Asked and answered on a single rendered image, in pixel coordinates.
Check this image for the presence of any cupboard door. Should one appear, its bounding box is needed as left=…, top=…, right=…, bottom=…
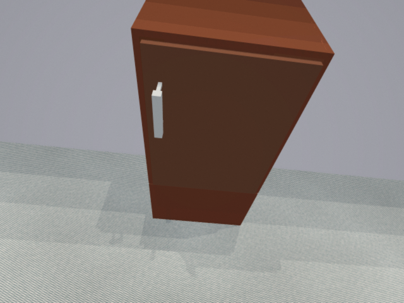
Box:
left=140, top=39, right=323, bottom=194

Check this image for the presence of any handle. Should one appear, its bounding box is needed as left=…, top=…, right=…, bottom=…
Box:
left=151, top=82, right=163, bottom=138

